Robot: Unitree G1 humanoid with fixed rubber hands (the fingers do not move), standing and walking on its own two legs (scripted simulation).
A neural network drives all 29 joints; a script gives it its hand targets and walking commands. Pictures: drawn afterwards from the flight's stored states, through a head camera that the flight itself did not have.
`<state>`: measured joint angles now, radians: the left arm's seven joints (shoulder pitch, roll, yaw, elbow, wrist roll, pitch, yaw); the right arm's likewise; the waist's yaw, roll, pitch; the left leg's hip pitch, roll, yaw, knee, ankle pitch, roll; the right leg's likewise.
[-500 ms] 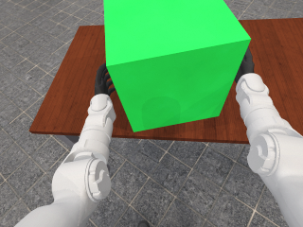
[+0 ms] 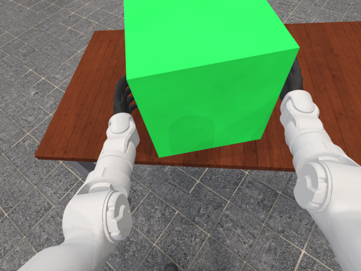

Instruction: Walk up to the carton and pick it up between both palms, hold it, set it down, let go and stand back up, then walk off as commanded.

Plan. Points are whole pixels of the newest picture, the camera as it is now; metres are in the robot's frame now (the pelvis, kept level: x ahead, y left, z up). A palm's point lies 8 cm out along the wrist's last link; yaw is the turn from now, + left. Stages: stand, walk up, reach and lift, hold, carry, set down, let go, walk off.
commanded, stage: reach and lift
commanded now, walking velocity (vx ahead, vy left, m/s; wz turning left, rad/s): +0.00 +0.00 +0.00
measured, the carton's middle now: (198, 72) +0.55 +0.02 +0.08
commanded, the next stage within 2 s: none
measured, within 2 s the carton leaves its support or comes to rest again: leaves its support in 0.74 s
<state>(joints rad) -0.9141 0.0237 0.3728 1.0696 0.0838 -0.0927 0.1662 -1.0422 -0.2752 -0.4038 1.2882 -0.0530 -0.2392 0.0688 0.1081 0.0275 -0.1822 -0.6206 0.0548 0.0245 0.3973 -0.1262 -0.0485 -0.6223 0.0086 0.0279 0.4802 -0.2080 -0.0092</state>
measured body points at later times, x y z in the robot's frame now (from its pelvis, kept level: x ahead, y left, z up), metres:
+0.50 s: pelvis +0.00 +0.00 +0.00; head +0.07 -0.02 +0.44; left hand +0.43 +0.19 +0.07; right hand +0.48 -0.17 +0.09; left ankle +0.02 +0.15 -0.73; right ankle -0.01 -0.11 -0.73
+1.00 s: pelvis -0.02 +0.00 +0.00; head +0.01 -0.02 +0.45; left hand +0.39 +0.19 +0.08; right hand +0.45 -0.17 +0.11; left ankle +0.02 +0.15 -0.73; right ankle -0.01 -0.11 -0.73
